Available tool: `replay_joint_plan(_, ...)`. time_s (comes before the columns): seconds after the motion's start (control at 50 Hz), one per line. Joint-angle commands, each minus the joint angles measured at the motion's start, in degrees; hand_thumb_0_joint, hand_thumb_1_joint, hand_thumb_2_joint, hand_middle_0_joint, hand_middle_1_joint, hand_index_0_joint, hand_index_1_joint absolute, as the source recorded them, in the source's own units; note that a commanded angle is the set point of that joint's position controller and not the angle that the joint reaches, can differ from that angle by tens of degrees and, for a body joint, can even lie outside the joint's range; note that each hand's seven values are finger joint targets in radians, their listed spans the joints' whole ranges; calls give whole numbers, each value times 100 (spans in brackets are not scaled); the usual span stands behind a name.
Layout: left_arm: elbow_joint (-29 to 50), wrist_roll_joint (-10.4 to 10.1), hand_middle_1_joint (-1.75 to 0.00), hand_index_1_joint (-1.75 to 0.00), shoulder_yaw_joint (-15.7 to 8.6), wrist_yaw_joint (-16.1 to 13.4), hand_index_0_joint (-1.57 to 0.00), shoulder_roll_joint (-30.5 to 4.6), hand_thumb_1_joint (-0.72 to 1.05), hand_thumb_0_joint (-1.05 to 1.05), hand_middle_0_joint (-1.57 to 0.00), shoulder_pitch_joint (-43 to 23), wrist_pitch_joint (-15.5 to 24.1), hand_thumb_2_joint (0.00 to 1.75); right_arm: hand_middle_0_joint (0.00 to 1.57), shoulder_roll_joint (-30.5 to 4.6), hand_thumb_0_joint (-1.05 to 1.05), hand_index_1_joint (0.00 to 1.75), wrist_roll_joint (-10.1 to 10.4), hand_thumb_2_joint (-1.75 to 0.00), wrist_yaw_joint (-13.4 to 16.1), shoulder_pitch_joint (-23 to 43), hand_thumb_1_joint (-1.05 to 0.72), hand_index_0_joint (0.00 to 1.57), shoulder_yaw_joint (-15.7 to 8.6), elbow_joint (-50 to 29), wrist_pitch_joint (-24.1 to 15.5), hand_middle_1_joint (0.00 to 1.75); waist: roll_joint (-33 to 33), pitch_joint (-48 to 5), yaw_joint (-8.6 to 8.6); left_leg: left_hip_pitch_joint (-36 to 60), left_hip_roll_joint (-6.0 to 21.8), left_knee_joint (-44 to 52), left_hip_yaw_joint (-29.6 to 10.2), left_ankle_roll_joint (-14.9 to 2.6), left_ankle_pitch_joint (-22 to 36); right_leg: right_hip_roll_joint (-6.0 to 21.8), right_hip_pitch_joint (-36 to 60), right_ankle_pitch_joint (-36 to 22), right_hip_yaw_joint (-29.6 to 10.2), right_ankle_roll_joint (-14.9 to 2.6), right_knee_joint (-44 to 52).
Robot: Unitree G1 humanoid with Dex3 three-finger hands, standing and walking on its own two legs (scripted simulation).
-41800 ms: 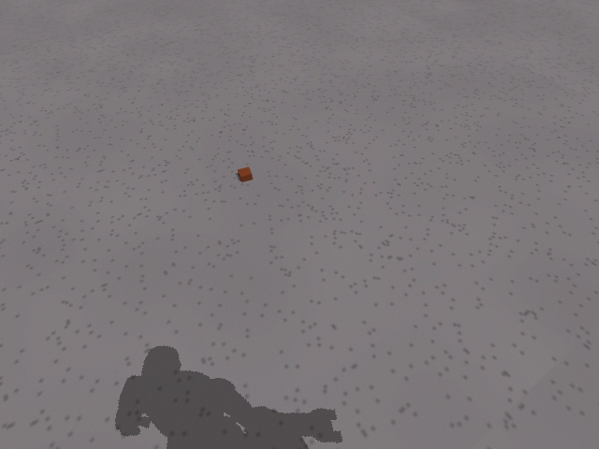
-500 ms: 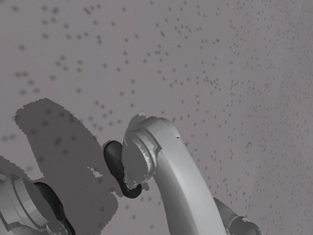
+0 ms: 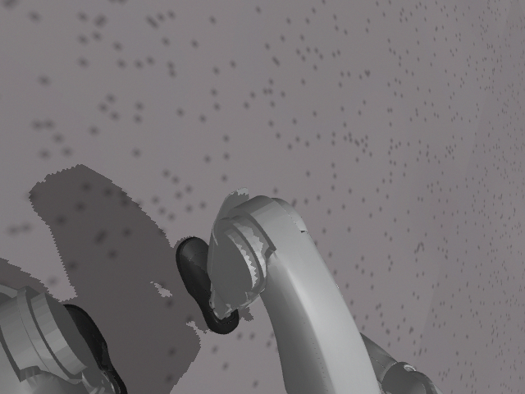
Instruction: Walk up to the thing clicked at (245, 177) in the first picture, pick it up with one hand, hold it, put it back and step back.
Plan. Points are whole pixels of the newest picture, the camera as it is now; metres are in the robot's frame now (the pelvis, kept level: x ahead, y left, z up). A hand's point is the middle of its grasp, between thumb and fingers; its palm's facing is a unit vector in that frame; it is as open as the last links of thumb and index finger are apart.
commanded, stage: close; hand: left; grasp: from above
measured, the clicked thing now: out of the picture +0.46 +0.42 -0.30
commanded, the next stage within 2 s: go down in 0.40 s
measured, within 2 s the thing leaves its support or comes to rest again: neither
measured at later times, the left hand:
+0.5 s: hand out of the picture +0.44 +0.41 -0.27, palm faces -0.34 -0.29 -0.89, open 11.0 cm
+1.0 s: hand out of the picture +0.44 +0.46 -0.17, palm faces -0.27 -0.26 -0.93, open 13.2 cm
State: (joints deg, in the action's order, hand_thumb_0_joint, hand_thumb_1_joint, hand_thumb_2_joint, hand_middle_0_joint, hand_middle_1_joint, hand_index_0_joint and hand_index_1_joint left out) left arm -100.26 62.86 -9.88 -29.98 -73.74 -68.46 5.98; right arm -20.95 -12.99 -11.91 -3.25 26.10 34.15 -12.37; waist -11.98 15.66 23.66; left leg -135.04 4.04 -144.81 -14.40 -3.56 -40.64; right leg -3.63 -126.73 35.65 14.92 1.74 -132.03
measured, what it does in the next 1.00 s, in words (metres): stands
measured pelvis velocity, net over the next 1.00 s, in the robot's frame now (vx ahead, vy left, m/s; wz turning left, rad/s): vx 0.01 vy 0.00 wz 0.03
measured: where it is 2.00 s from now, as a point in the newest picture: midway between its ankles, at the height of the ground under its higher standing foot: (160, 336)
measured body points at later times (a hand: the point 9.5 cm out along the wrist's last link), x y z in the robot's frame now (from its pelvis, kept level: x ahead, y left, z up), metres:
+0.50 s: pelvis +0.00 +0.00 +0.00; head +0.31 +0.15 +0.29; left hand +0.46 +0.42 -0.21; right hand +0.05 -0.24 -0.04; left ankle +0.07 +0.12 -0.28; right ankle +0.13 -0.10 -0.28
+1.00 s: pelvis +0.01 +0.00 +0.01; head +0.27 +0.14 +0.35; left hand +0.45 +0.47 -0.12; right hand +0.08 -0.25 -0.05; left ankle +0.07 +0.12 -0.28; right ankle +0.13 -0.10 -0.28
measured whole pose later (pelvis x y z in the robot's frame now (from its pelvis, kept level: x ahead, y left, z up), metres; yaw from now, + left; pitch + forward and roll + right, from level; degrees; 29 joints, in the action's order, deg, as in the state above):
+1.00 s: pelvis +0.01 +0.00 +0.01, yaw +2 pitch +31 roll -16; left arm -84.7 60.8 -13.6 -18.9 -64.8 -61.4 -1.3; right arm -20.9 -9.7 -14.1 -8.8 16.2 35.2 -8.2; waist -3.6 5.9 19.1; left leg -135.1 3.5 -142.4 -11.7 -3.5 -41.2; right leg -2.6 -127.5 37.5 12.9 1.1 -131.5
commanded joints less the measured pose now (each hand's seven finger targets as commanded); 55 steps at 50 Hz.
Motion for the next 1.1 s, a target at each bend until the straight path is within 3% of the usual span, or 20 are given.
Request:
replay_joint_plan(0.0,413,-52,-89,-86,125,-243,-35,-1357,-14,0,-33,-960,-30,70,20,-2034,0,30,10,-90,78,-1173,-89,20,-531,209,5,30,3639,-3482,453,3030,292,1517,27,346,1292,-195,1986,-1203,242,-212,1021)
replay_joint_plan(0.18,989,-40,-89,-85,-40,-344,-40,-1597,-7,0,-36,-1272,-13,67,20,-1972,0,30,29,-90,49,-1229,-89,20,-522,289,-37,30,4065,-3952,354,3451,319,1446,6,392,1967,-164,2071,-1566,222,-208,962)
replay_joint_plan(0.2,404,-45,-90,-86,-8,-367,-39,-1472,-7,0,-35,-965,-73,67,20,-2012,0,30,9,-90,51,-1222,-89,20,-547,327,-23,30,3907,-3781,393,3339,321,1482,5,391,1841,-194,2066,-1487,249,-209,989)
replay_joint_plan(0.3,827,-35,-89,-84,-120,-367,-39,-1683,-8,0,-35,-1199,-148,65,20,-2023,0,30,24,-90,21,-1267,-89,20,-588,298,-19,30,4047,-3863,322,3301,291,1472,79,369,1902,-203,2155,-1561,201,-215,1016)
replay_joint_plan(0.36,815,-41,-89,-85,-95,-365,-40,-1626,-7,0,-36,-1211,-165,67,20,-2149,0,30,19,-90,14,-1185,-89,20,-693,182,-28,30,4051,-3847,365,3299,296,1457,67,366,1908,-217,2134,-1541,215,-233,999)
replay_joint_plan(0.38,162,-40,-90,-86,-3,-321,-41,-1388,-6,0,-37,-800,-252,69,20,-1980,0,30,28,-90,-1,-1236,-89,20,-568,206,-22,30,3698,-3652,407,3059,268,1446,88,327,1761,-232,2215,-1520,218,-226,1021)
replay_joint_plan(0.48,528,-139,-93,-86,-2,-194,-44,-1447,0,0,-38,-995,-204,64,20,-1989,0,30,56,-90,20,-1259,-89,20,-589,201,-8,30,3700,-3660,425,3121,274,1497,47,325,1670,-206,2112,-1412,194,-215,1049)
replay_joint_plan(0.58,884,-92,-117,-108,-117,-217,-20,-1627,-31,0,-12,-1172,-137,78,20,-2000,0,30,62,-90,14,-1297,-90,20,-605,222,-19,30,4011,-3826,307,3370,300,1593,-16,396,1678,-187,1986,-1344,237,-239,973)
replay_joint_plan(0.7,1339,42,-121,-116,-370,-156,-11,-1745,-44,0,-7,-1153,-330,91,20,-2009,0,30,84,-90,-23,-1349,-91,20,-823,253,41,30,4593,-4339,90,3741,298,1616,108,469,2034,-191,1955,-1484,192,-287,916)
replay_joint_plan(0.76,1946,-13,-124,-117,-549,-38,-10,-1705,-44,0,-5,-1221,-463,90,20,-1953,0,30,121,-90,-88,-1518,-90,20,-1020,313,103,30,4901,-4761,-104,3913,272,1654,171,493,2358,-170,1979,-1647,151,-310,913)
replay_joint_plan(0.8,1485,-165,-124,-118,-366,165,-10,-1199,-45,0,-4,-701,-607,91,20,-1948,0,30,185,-90,-130,-1453,-91,20,-1159,260,149,30,4504,-4517,-111,3589,231,1672,220,431,2090,-209,1826,-1436,135,-322,957)
replay_joint_plan(0.84,2176,-191,-125,-118,-284,397,-10,-1003,-44,0,-3,-970,-611,89,20,-1871,0,30,250,-90,-163,-1477,-90,20,-1282,220,205,30,4533,-4635,-196,3405,172,1726,275,414,1880,-175,1805,-1348,76,-333,988)
replay_joint_plan(0.86,1553,-187,-124,-118,-473,513,-10,-1110,-44,0,-3,-327,-726,90,20,-1811,0,30,283,-90,-153,-1554,-90,20,-1281,288,256,30,4178,-4519,-304,3243,155,1746,303,374,1740,-192,1804,-1246,59,-329,1001)
replay_joint_plan(0.88,2345,-182,-125,-118,-237,710,-10,-804,-43,0,-4,-758,-700,90,20,-1818,0,30,316,-90,-165,-1564,-90,20,-1424,139,279,30,4342,-4633,-252,3228,119,1721,366,350,1698,-171,1732,-1202,-18,-337,1023)
replay_joint_plan(0.9,2291,-206,-125,-117,-558,801,-10,-1086,-43,0,-3,-511,-722,89,20,-1750,0,30,341,-90,-167,-1708,-90,20,-1452,287,361,30,4271,-4976,-435,3286,120,1727,396,353,1832,-172,1991,-1358,-35,-323,1021)
replay_joint_plan(0.92,2310,-232,-126,-118,-297,952,-11,-582,-42,0,-3,-400,-747,88,20,-1823,0,30,382,-90,-160,-1678,-90,20,-1605,155,411,30,4130,-4854,-415,3115,67,1812,428,335,1635,-175,1896,-1229,-35,-362,1007)
replay_joint_plan(1.0,3290,-267,-127,-117,-305,1495,-12,-284,-38,0,-3,-392,-770,86,20,-1784,0,30,559,-90,-121,-1794,-90,20,-1929,45,665,30,3992,-5078,-563,3317,3,2026,454,341,1649,-106,1667,-1157,-130,-424,1088)
replay_joint_plan(1.02,3488,-270,-127,-118,-361,1576,-12,-319,-39,0,-3,-242,-773,86,20,-1708,0,30,609,-90,-104,-1837,-90,20,-2021,34,729,30,3987,-5314,-715,3385,-9,2095,530,320,1626,-113,1856,-1169,-199,-413,1150)
replay_joint_plan(1.04,3875,-336,-127,-117,-175,1681,-12,55,-38,0,-3,-442,-752,86,20,-1686,0,30,662,-90,-82,-1829,-90,20,-2089,-64,779,30,3998,-5449,-685,3526,-40,2237,499,343,1571,-69,1792,-1135,-204,-437,1203)
replay_joint_plan(1.08,4349,-375,-127,-118,-165,1794,-12,60,-38,0,-3,-518,-767,85,20,-1544,0,30,770,-90,-43,-1906,-90,20,-2209,-36,895,30,4076,-5744,-873,3724,-78,2450,588,340,1471,-59,1848,-1054,-310,-449,1305)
